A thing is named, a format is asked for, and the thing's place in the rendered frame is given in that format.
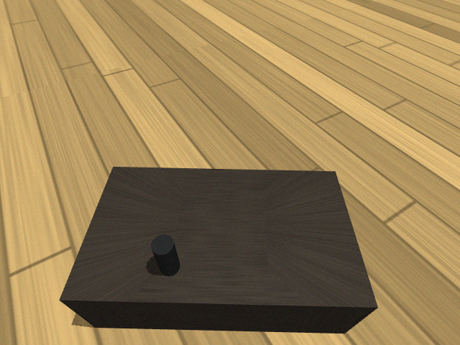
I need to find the can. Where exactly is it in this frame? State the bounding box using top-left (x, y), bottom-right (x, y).
top-left (151, 234), bottom-right (180, 276)

